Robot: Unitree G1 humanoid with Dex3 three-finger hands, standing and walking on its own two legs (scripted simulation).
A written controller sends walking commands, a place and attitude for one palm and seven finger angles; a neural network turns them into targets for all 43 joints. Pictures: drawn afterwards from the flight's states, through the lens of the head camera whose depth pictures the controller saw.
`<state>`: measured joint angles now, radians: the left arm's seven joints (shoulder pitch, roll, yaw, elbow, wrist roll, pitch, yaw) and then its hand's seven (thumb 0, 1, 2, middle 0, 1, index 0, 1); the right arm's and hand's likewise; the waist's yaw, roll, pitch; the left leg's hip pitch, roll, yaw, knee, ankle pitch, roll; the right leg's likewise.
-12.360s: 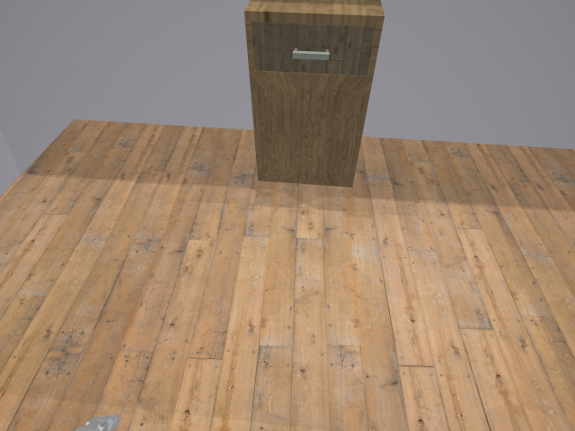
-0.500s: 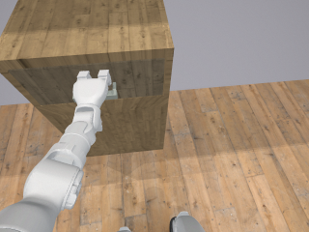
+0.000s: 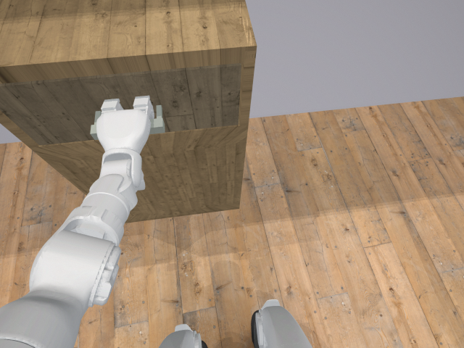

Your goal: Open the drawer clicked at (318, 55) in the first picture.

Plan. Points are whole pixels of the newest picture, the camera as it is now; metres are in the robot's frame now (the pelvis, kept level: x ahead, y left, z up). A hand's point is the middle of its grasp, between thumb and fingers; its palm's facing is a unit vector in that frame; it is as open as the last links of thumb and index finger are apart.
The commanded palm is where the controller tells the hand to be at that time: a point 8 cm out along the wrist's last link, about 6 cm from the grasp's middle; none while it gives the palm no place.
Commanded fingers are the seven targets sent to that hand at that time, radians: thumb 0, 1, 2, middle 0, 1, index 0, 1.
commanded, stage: lower the fingers behind the handle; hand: left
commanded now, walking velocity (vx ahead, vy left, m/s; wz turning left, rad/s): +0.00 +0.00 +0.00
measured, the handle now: (129, 120) +0.55 +0.16 -0.01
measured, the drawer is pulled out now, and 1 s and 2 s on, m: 0.00 0.00 0.01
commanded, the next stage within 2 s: close the thumb around the handle in 0.70 s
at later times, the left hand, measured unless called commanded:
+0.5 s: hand (135, 149) +0.50 +0.15 -0.04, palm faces -0.04 -0.02 -1.00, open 13.8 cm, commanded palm +0.47 +0.15 +0.02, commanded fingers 0.00 -0.50 0.30 -0.30 -1.20 -0.30 -1.20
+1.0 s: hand (136, 150) +0.49 +0.14 -0.03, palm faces -0.03 -0.03 -1.00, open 12.8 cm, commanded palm +0.47 +0.15 +0.02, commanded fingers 0.00 0.12 0.56 -0.34 -1.27 -0.34 -1.27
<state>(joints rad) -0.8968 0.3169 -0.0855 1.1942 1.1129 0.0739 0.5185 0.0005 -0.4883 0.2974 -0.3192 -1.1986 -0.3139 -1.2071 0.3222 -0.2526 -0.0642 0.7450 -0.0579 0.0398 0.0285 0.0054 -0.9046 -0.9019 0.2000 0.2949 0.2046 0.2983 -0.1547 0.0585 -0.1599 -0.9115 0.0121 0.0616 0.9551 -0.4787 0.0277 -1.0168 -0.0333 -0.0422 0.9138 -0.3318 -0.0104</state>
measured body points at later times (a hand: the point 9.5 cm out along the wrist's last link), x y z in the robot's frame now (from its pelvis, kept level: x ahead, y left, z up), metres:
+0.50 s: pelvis +0.00 +0.00 -0.01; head +0.14 -0.01 +0.42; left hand +0.49 +0.15 +0.02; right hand +0.02 -0.26 -0.15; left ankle -0.03 +0.10 -0.68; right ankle +0.04 -0.12 -0.68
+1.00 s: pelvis +0.00 +0.00 -0.01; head +0.13 -0.01 +0.42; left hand +0.49 +0.14 +0.02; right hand +0.01 -0.26 -0.15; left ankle -0.03 +0.10 -0.68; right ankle +0.04 -0.12 -0.68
